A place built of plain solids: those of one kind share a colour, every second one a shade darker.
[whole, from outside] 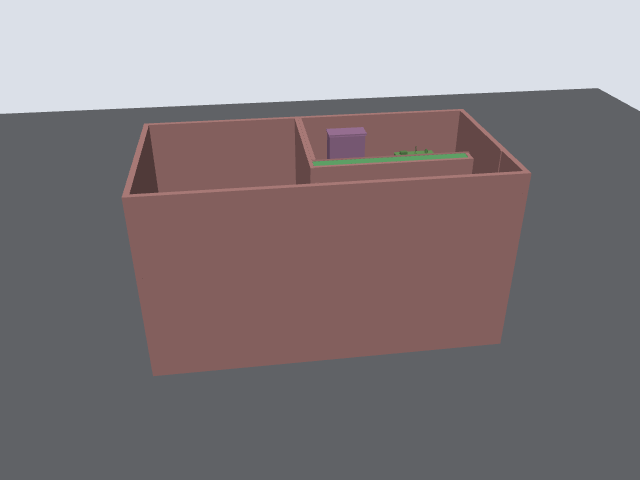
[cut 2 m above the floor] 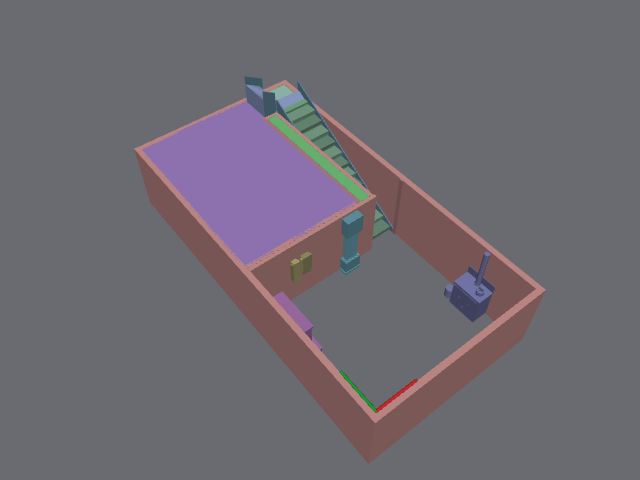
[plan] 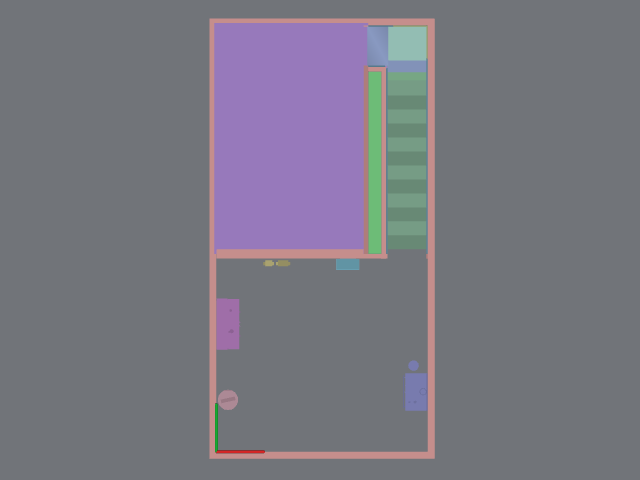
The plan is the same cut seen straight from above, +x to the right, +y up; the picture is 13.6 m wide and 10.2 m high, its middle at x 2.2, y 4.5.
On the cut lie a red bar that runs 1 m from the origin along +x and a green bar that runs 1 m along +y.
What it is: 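A farmhouse's boxed stair, a dwelling of no particular year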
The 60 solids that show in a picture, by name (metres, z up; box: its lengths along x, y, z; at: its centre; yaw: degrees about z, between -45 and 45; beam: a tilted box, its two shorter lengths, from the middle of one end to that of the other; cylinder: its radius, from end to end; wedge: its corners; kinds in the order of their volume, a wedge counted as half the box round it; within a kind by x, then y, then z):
{
 "upper_1": {"box": [3.28, 4.91, 2.76], "at": [1.59, 6.66, 1.33]},
 "wall_1": {"box": [0.15, 9.36, 5.16], "at": [-0.07, 4.53, 2.53]},
 "wall_2": {"box": [3.13, 0.1, 5.16], "at": [1.56, 4.25, 2.53]},
 "wall_3": {"box": [3.64, 0.1, 5.16], "at": [1.82, 4.15, 2.53]},
 "wall_4": {"box": [4.79, 0.15, 5.16], "at": [2.25, -0.07, 2.53]},
 "wall_5": {"box": [4.79, 0.15, 5.16], "at": [2.25, 9.14, 2.53]},
 "wall_6": {"box": [0.1, 4.01, 5.16], "at": [3.18, 6.21, 2.53]},
 "wall_7": {"box": [0.1, 0.031, 5.16], "at": [3.18, 9.05, 2.53]},
 "wall_8": {"box": [0.48, 0.1, 5.16], "at": [3.37, 8.13, 2.53]},
 "wall_9": {"box": [0.1, 4.07, 5.16], "at": [3.56, 6.14, 2.53]},
 "wall_10": {"box": [0.031, 0.1, 5.16], "at": [4.47, 4.15, 2.53]},
 "wall_11": {"box": [0.15, 9.36, 5.16], "at": [4.57, 4.53, 2.53]},
 "beside_box_1": {"box": [0.28, 3.87, 5.16], "at": [3.37, 6.14, 2.53]},
 "carriage_1": {"wedge": [[3.21, 8.2, -0.05], [3.21, 8.2, 2.58], [3.21, 9.03, -0.05], [3.21, 9.03, 2.58], [3.65, 8.2, -0.05], [3.65, 8.2, 2.33], [3.65, 9.03, -0.05], [3.65, 9.03, 2.33]]},
 "carriage_2": {"wedge": [[3.63, 4.36, -0.05], [3.63, 4.36, -0.01], [3.63, 8.31, -0.05], [3.63, 8.31, 2.24], [4.46, 4.36, -0.05], [4.46, 4.36, -0.01], [4.46, 8.31, -0.05], [4.46, 8.31, 2.24]]},
 "landing_bearer_1": {"box": [0.89, 0.83, 2.32], "at": [4.02, 8.62, 1.11]},
 "wardrobe_1": {"box": [0.52, 1.04, 1.88], "at": [0.26, 5.58, 3.73]},
 "wardrobe_2": {"box": [0.55, 1.11, 0.04], "at": [0.28, 5.58, 4.73]},
 "string_1": {"wedge": [[3.23, 8.18, -0.05], [3.23, 8.18, 2.82], [3.23, 8.21, -0.05], [3.23, 8.21, 2.82], [3.58, 8.18, -0.05], [3.58, 8.18, 2.62], [3.58, 8.21, -0.05], [3.58, 8.21, 2.62]]},
 "string_2": {"wedge": [[3.23, 9.03, -0.05], [3.23, 9.03, 2.82], [3.23, 9.06, -0.05], [3.23, 9.06, 2.82], [3.75, 9.03, -0.05], [3.75, 9.03, 2.52], [3.75, 9.06, -0.05], [3.75, 9.06, 2.52]]},
 "string_3": {"wedge": [[3.61, 4.21, -0.05], [3.61, 4.21, 0.16], [3.61, 8.15, -0.05], [3.61, 8.15, 2.41], [3.64, 4.21, -0.05], [3.64, 4.21, 0.16], [3.64, 8.15, -0.05], [3.64, 8.15, 2.41]]},
 "string_4": {"wedge": [[4.46, 4.21, -0.05], [4.46, 4.21, 0.16], [4.46, 8.36, -0.05], [4.46, 8.36, 2.52], [4.49, 4.21, -0.05], [4.49, 4.21, 0.16], [4.49, 8.36, -0.05], [4.49, 8.36, 2.52]]},
 "kitchen_range_1": {"cylinder": 0.11, "from": [4.19, 1.83, 0.0], "to": [4.19, 1.83, 0.28]},
 "kitchen_range_2": {"cylinder": 0.1, "from": [4.22, 1.05, 0.89], "to": [4.22, 1.05, 1.02]},
 "kitchen_range_3": {"box": [0.47, 0.78, 0.79], "at": [4.25, 1.27, 0.46]},
 "kitchen_range_4": {"box": [0.48, 0.8, 0.035], "at": [4.25, 1.27, 0.87]},
 "kitchen_range_5": {"cylinder": 0.06, "from": [4.39, 1.28, 0.89], "to": [4.39, 1.28, 2.05]},
 "kitchen_range_6": {"box": [0.024, 0.8, 0.22], "at": [4.48, 1.27, 1.0]},
 "tread_1": {"wedge": [[3.63, 4.3, 0.06], [3.63, 4.3, 0.16], [3.63, 4.66, 0.06], [3.63, 4.66, 0.16], [4.47, 4.3, 0.06], [4.47, 4.3, 0.16], [4.47, 4.66, 0.06], [4.47, 4.66, 0.16]]},
 "tread_2": {"wedge": [[3.63, 4.6, 0.23], [3.63, 4.6, 0.33], [3.63, 4.96, 0.23], [3.63, 4.96, 0.33], [4.47, 4.6, 0.23], [4.47, 4.6, 0.33], [4.47, 4.96, 0.23], [4.47, 4.96, 0.33]]},
 "tread_3": {"wedge": [[3.63, 4.9, 0.4], [3.63, 4.9, 0.5], [3.63, 5.25, 0.4], [3.63, 5.25, 0.5], [4.47, 4.9, 0.4], [4.47, 4.9, 0.5], [4.47, 5.25, 0.4], [4.47, 5.25, 0.5]]},
 "tread_4": {"wedge": [[3.63, 5.19, 0.57], [3.63, 5.19, 0.67], [3.63, 5.55, 0.57], [3.63, 5.55, 0.67], [4.47, 5.19, 0.57], [4.47, 5.19, 0.67], [4.47, 5.55, 0.57], [4.47, 5.55, 0.67]]},
 "tread_5": {"wedge": [[3.63, 5.49, 0.74], [3.63, 5.49, 0.84], [3.63, 5.85, 0.74], [3.63, 5.85, 0.84], [4.47, 5.49, 0.74], [4.47, 5.49, 0.84], [4.47, 5.85, 0.74], [4.47, 5.85, 0.84]]},
 "tread_6": {"wedge": [[3.63, 5.79, 0.91], [3.63, 5.79, 1.01], [3.63, 6.14, 0.91], [3.63, 6.14, 1.01], [4.47, 5.79, 0.91], [4.47, 5.79, 1.01], [4.47, 6.14, 0.91], [4.47, 6.14, 1.01]]},
 "tread_7": {"wedge": [[3.63, 6.08, 1.08], [3.63, 6.08, 1.18], [3.63, 6.44, 1.08], [3.63, 6.44, 1.18], [4.47, 6.08, 1.08], [4.47, 6.08, 1.18], [4.47, 6.44, 1.08], [4.47, 6.44, 1.18]]},
 "tread_8": {"wedge": [[3.63, 6.38, 1.25], [3.63, 6.38, 1.35], [3.63, 6.74, 1.25], [3.63, 6.74, 1.35], [4.47, 6.38, 1.25], [4.47, 6.38, 1.35], [4.47, 6.74, 1.25], [4.47, 6.74, 1.35]]},
 "tread_9": {"wedge": [[3.63, 6.68, 1.42], [3.63, 6.68, 1.52], [3.63, 7.03, 1.42], [3.63, 7.03, 1.52], [4.47, 6.68, 1.42], [4.47, 6.68, 1.52], [4.47, 7.03, 1.42], [4.47, 7.03, 1.52]]},
 "tread_10": {"wedge": [[3.63, 6.97, 1.59], [3.63, 6.97, 1.69], [3.63, 7.33, 1.59], [3.63, 7.33, 1.69], [4.47, 6.97, 1.58], [4.47, 6.97, 1.68], [4.47, 7.33, 1.59], [4.47, 7.33, 1.69]]},
 "tread_11": {"wedge": [[3.63, 7.27, 1.75], [3.63, 7.27, 1.85], [3.63, 7.63, 1.75], [3.63, 7.63, 1.85], [4.47, 7.27, 1.75], [4.47, 7.27, 1.85], [4.47, 7.63, 1.75], [4.47, 7.63, 1.85]]},
 "tread_12": {"wedge": [[3.63, 7.57, 1.92], [3.63, 7.57, 2.02], [3.63, 7.93, 1.92], [3.63, 7.93, 2.02], [4.47, 7.57, 1.92], [4.47, 7.57, 2.02], [4.47, 7.93, 1.92], [4.47, 7.93, 2.02]]},
 "longcase_clock_1": {"box": [0.49, 0.24, 0.14], "at": [2.79, 3.98, 0.02]},
 "longcase_clock_2": {"box": [0.47, 0.23, 0.52], "at": [2.79, 3.98, 1.68]},
 "longcase_clock_3": {"box": [0.46, 0.23, 0.37], "at": [2.79, 3.99, 0.27]},
 "longcase_clock_4": {"box": [0.33, 0.17, 0.98], "at": [2.79, 4.01, 0.94]},
 "string_turn_1": {"box": [0.71, 0.031, 2.57], "at": [4.11, 9.05, 1.24]},
 "string_turn_2": {"box": [0.031, 0.7, 2.57], "at": [4.47, 8.71, 1.24]},
 "plate_dresser_1": {"box": [0.2, 0.022, 1.07], "at": [0.1, 2.2, 1.4]},
 "plate_dresser_2": {"box": [0.24, 1.09, 0.06], "at": [0.12, 2.71, 1.96]},
 "plate_dresser_3": {"box": [0.49, 1.07, 0.03], "at": [0.24, 2.71, 0.84]},
 "plate_dresser_4": {"cylinder": 0.11, "from": [0.3, 3.0, 0.86], "to": [0.3, 3.0, 1.07]},
 "coat_pegs_1": {"box": [0.07, 0.07, 0.58], "at": [1.03, 4.0, 1.24]},
 "coat_pegs_2": {"box": [0.15, 0.13, 0.74], "at": [1.11, 4.01, 1.19]},
 "coat_pegs_3": {"box": [0.07, 0.07, 0.47], "at": [1.3, 4.0, 1.29]},
 "coat_pegs_4": {"box": [0.22, 0.13, 0.6], "at": [1.42, 4.01, 1.26]},
 "log_basket_1": {"box": [0.35, 0.08, 0.08], "at": [0.23, 1.2, 0.32], "yaw": 12.3},
 "log_basket_2": {"cylinder": 0.22, "from": [0.24, 1.1, 0.2], "to": [0.24, 1.1, 0.3]},
 "log_basket_3": {"box": [0.31, 0.08, 0.08], "at": [0.25, 1.1, 0.33], "yaw": 12.3},
 "log_basket_4": {"box": [0.33, 0.08, 0.08], "at": [0.27, 1.01, 0.32], "yaw": 12.3},
 "riser_1": {"wedge": [[3.63, 7.9, 1.99], [3.63, 7.9, 2.1], [3.63, 8.22, 2.07], [3.63, 8.22, 2.1], [4.47, 7.9, 1.99], [4.47, 7.9, 2.1], [4.47, 8.22, 2.07], [4.47, 8.22, 2.1]]},
 "chest_drawers_1": {"box": [0.41, 1.19, 0.024], "at": [0.2, 7.71, 3.88]}
}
